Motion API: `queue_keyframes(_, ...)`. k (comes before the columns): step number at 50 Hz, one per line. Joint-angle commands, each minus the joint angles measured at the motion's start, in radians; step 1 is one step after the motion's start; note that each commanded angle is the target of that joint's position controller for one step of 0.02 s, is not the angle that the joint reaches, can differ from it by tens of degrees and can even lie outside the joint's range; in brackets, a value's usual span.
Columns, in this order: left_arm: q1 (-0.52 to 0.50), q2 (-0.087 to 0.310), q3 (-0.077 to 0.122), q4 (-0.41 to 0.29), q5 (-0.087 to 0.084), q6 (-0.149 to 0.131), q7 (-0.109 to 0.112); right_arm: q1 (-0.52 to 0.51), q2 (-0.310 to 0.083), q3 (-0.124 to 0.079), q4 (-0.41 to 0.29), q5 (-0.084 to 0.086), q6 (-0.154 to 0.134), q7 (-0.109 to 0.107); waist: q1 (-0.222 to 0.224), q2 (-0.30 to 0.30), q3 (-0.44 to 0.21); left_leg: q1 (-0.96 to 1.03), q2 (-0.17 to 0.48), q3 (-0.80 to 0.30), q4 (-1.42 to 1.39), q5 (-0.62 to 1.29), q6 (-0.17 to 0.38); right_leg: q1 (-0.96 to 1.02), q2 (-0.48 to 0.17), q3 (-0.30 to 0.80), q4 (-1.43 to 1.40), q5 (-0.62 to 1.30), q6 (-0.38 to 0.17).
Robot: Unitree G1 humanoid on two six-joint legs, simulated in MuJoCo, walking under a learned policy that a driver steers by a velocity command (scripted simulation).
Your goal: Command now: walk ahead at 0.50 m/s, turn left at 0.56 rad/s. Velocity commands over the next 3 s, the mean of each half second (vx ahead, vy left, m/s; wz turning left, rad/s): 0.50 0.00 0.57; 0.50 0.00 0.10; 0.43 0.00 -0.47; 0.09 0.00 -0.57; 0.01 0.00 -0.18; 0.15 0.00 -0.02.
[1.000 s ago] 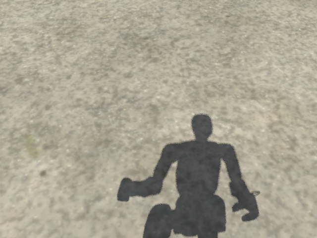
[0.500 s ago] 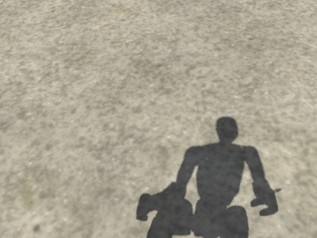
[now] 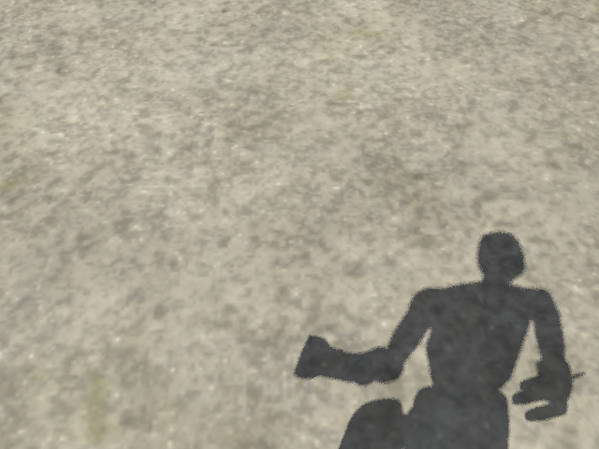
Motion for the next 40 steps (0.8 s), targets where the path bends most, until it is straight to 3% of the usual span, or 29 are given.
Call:
queue_keyframes(1, -0.007, 0.066, 0.016, -0.063, 0.009, 0.006, 0.005, -0.031, -0.170, -0.044, -0.079, 0.004, -0.017, -0.023, 0.029, 0.055, -0.061, 0.011, 0.239, -0.230, -0.172, 0.268, 0.181, -0.025, 0.005, -0.018, -0.167, 0.144, 0.041)
queue_keyframes(4, -0.117, 0.041, 0.003, -0.087, 0.002, 0.000, -0.004, 0.006, -0.175, -0.047, -0.069, 0.012, -0.006, -0.033, -0.019, 0.089, -0.051, -0.028, 0.187, -0.191, -0.151, 0.162, 0.126, 0.056, 0.056, -0.028, -0.402, 0.349, 0.049)
queue_keyframes(7, -0.183, 0.062, 0.008, -0.109, -0.015, -0.011, -0.017, 0.058, -0.176, -0.049, -0.051, 0.018, 0.003, -0.036, -0.046, 0.105, -0.049, 0.010, 0.212, -0.256, -0.111, 0.081, 0.109, 0.096, 0.085, -0.011, -0.504, 0.392, 0.040)
queue_keyframes(10, -0.165, 0.102, 0.024, -0.110, -0.018, -0.025, -0.027, 0.066, -0.166, -0.049, -0.049, 0.016, 0.011, -0.041, -0.022, 0.131, -0.055, 0.098, 0.249, -0.352, -0.021, 0.052, 0.088, 0.126, 0.088, 0.018, -0.560, 0.296, 0.005)
queue_keyframes(12, -0.048, 0.127, 0.042, -0.079, -0.017, -0.035, -0.023, 0.041, -0.145, -0.044, -0.060, 0.012, 0.015, -0.040, 0.047, 0.149, -0.089, 0.093, 0.221, -0.364, 0.079, 0.104, 0.056, 0.282, 0.091, -0.007, -0.614, 0.257, -0.040)
queue_keyframes(13, 0.068, 0.163, 0.056, -0.063, 0.000, -0.041, -0.017, 0.038, -0.096, -0.025, -0.072, 0.005, 0.012, -0.036, 0.103, 0.110, -0.190, 0.030, 0.168, -0.312, 0.263, 0.094, 0.022, 0.490, 0.006, 0.059, -0.599, 0.236, -0.090)
queue_keyframes(14, 0.197, 0.245, 0.075, -0.049, 0.020, -0.037, -0.009, 0.130, -0.032, -0.005, -0.095, 0.010, 0.006, -0.036, 0.103, -0.093, -0.346, -0.237, 0.041, -0.180, 0.594, -0.161, -0.050, 0.847, -0.217, 0.378, -0.619, 0.112, -0.210)
queue_keyframes(15, 0.246, 0.238, 0.078, -0.017, 0.000, -0.023, -0.019, 0.182, -0.060, 0.000, -0.112, 0.028, 0.000, -0.036, 0.086, -0.323, -0.387, -0.476, 0.038, -0.127, 0.817, -0.449, -0.077, 0.941, -0.343, 0.741, -0.729, -0.169, -0.298)
queue_keyframes(16, 0.192, 0.149, 0.054, -0.038, -0.012, -0.018, -0.018, 0.127, -0.155, -0.023, -0.094, 0.033, 0.003, -0.036, 0.106, -0.180, -0.247, -0.550, 0.101, -0.148, 0.907, -0.371, -0.085, 0.833, -0.310, 0.662, -0.767, -0.306, -0.262)
queue_keyframes(17, 0.146, 0.114, 0.043, -0.044, -0.009, -0.008, -0.013, 0.041, -0.175, -0.030, -0.108, 0.023, 0.009, -0.036, 0.111, -0.104, -0.148, -0.551, 0.133, -0.107, 0.919, -0.291, -0.090, 0.712, -0.269, 0.503, -0.770, -0.223, -0.223)
queue_keyframes(18, 0.103, 0.094, 0.034, -0.041, -0.003, -0.003, -0.012, 0.002, -0.162, -0.031, -0.119, 0.012, 0.012, -0.034, 0.093, -0.063, -0.082, -0.523, 0.163, -0.093, 0.883, -0.230, -0.094, 0.597, -0.224, 0.382, -0.792, -0.094, -0.208)
queue_keyframes(20, 0.067, 0.067, 0.024, -0.028, 0.004, -0.004, -0.008, -0.001, -0.128, -0.033, -0.126, 0.016, 0.020, -0.025, 0.056, -0.097, -0.038, -0.450, 0.211, -0.082, 0.814, -0.166, -0.095, 0.477, -0.167, 0.226, -0.839, 0.056, -0.191)
queue_keyframes(22, 0.070, 0.074, 0.028, -0.011, -0.003, -0.013, -0.008, -0.004, -0.090, -0.026, -0.134, 0.020, 0.030, -0.020, 0.049, -0.096, -0.032, -0.444, 0.224, -0.061, 0.774, -0.134, -0.104, 0.450, -0.159, 0.134, -0.876, 0.146, -0.207)
queue_keyframes(26, 0.105, 0.115, 0.039, 0.033, -0.003, -0.017, -0.014, -0.067, -0.052, -0.008, -0.155, 0.009, 0.023, -0.017, 0.056, -0.041, -0.029, -0.462, 0.219, -0.066, 0.573, 0.000, -0.116, 0.479, -0.159, 0.027, -0.907, 0.300, -0.239)
queue_keyframes(30, 0.139, 0.144, 0.042, 0.068, -0.023, -0.002, -0.013, -0.200, -0.029, 0.010, -0.179, 0.006, 0.001, 0.007, 0.098, -0.032, 0.003, -0.387, 0.198, 0.015, 0.318, 0.154, -0.106, 0.490, -0.131, -0.079, -0.912, 0.349, -0.216)
queue_keyframes(34, 0.211, 0.177, 0.048, 0.119, -0.040, 0.021, -0.014, -0.288, -0.047, 0.009, -0.216, 0.012, -0.007, 0.023, 0.109, -0.050, 0.026, -0.367, 0.176, 0.047, 0.198, 0.086, -0.071, 0.601, -0.183, -0.074, -0.875, 0.424, -0.203)
queue_keyframes(36, 0.205, 0.197, 0.051, 0.134, -0.046, 0.033, -0.010, -0.246, -0.079, -0.005, -0.212, 0.006, -0.008, 0.024, 0.062, -0.074, -0.010, -0.263, 0.138, 0.078, 0.150, 0.021, -0.035, 0.642, -0.189, -0.094, -0.782, 0.651, -0.182)
queue_keyframes(37, 0.190, 0.200, 0.049, 0.138, -0.050, 0.039, -0.007, -0.139, -0.107, -0.023, -0.181, 0.001, -0.008, 0.021, -0.008, -0.073, -0.077, -0.094, 0.105, 0.107, 0.103, 0.055, -0.009, 0.622, -0.164, -0.134, -0.652, 0.803, -0.158)
queue_keyframes(38, 0.198, 0.175, 0.037, 0.139, -0.043, 0.040, -0.002, 0.013, -0.159, -0.050, -0.131, -0.001, -0.004, 0.012, -0.077, -0.058, -0.174, 0.151, 0.097, 0.101, 0.104, 0.091, 0.019, 0.523, -0.119, -0.174, -0.465, 0.808, -0.125)
queue_keyframes(39, 0.206, 0.107, 0.011, 0.104, -0.013, 0.031, -0.002, 0.176, -0.244, -0.073, -0.102, -0.012, 0.004, -0.006, -0.126, 0.084, -0.317, 0.493, 0.310, -0.182, 0.133, 0.094, 0.101, 0.234, -0.047, -0.205, -0.122, 0.473, -0.074)
queue_keyframes(40, 0.296, 0.020, -0.022, 0.099, -0.011, 0.011, -0.012, 0.175, -0.285, -0.070, -0.101, -0.011, 0.002, -0.006, -0.055, 0.284, -0.441, 0.663, 0.516, -0.630, -0.002, -0.048, 0.236, -0.044, 0.111, -0.080, 0.159, -0.276, -0.040)
Next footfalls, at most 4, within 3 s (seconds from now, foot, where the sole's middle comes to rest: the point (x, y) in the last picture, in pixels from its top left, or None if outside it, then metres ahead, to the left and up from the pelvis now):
0.26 right None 0.34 -0.14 -0.78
0.76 left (207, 419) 0.52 0.20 -0.78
1.30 right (274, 280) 0.88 0.05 -0.78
1.76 left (204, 231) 1.04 0.25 -0.78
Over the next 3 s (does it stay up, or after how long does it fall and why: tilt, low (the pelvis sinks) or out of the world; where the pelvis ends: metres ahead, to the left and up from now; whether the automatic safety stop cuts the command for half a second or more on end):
stays up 0.97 0.14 -0.01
